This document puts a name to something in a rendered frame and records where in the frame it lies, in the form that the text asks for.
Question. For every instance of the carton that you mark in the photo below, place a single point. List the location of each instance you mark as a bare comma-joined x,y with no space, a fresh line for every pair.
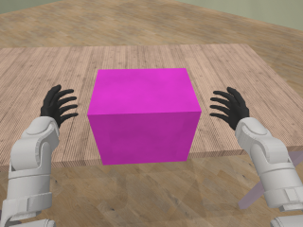
141,116

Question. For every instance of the robot left hand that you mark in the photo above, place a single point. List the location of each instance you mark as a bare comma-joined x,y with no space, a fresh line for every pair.
52,104

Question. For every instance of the left robot forearm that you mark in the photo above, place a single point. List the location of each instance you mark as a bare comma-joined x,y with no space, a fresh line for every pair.
29,172

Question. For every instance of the robot right hand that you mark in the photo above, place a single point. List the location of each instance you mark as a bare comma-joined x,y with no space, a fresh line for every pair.
236,107

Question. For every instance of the right robot upper arm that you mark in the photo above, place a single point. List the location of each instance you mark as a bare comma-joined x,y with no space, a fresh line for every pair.
287,221

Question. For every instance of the right robot forearm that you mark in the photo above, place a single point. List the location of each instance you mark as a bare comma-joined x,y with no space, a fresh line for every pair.
281,183

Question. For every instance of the table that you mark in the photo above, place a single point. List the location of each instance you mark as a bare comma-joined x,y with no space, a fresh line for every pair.
28,73

